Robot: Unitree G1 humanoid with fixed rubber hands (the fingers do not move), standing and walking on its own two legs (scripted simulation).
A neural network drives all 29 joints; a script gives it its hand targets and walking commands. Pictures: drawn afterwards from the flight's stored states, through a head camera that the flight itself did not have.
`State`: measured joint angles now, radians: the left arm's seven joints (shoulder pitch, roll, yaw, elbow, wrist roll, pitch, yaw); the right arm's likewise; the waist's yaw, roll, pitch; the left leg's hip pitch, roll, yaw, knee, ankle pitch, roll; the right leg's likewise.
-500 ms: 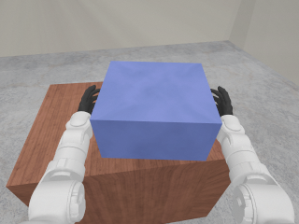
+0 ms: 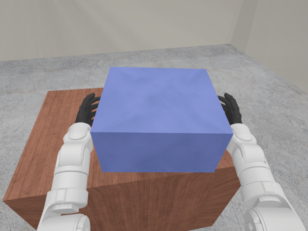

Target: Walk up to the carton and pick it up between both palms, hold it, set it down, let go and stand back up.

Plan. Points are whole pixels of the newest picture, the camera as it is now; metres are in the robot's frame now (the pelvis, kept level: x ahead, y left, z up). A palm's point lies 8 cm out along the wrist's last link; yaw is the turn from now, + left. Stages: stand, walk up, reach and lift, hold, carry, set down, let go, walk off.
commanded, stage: reach and lift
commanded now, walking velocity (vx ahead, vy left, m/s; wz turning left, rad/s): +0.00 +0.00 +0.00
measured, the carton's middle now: (158, 115) +0.41 +0.01 +0.12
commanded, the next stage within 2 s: hold in 0.64 s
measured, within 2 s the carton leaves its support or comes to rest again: neither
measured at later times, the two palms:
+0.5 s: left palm (86, 123) +0.35 +0.19 +0.15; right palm (237, 124) +0.35 -0.19 +0.15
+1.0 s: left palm (84, 122) +0.34 +0.20 +0.15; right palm (238, 121) +0.35 -0.19 +0.16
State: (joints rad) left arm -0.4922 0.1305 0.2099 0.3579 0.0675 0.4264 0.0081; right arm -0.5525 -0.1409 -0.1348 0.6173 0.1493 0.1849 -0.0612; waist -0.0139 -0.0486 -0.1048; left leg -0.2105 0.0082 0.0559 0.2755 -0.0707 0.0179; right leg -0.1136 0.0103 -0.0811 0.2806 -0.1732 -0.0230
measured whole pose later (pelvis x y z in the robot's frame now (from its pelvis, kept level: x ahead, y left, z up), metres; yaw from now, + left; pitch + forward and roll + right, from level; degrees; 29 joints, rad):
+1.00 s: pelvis -0.01 -0.01 +0.00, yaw +1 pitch -3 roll +0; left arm -0.49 0.11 0.29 0.23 0.12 0.55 -0.06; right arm -0.57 -0.12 -0.13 0.50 0.16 0.30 -0.09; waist -0.04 -0.05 -0.06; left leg -0.18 0.02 0.03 0.29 -0.07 0.00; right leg -0.08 0.02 -0.10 0.30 -0.18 -0.04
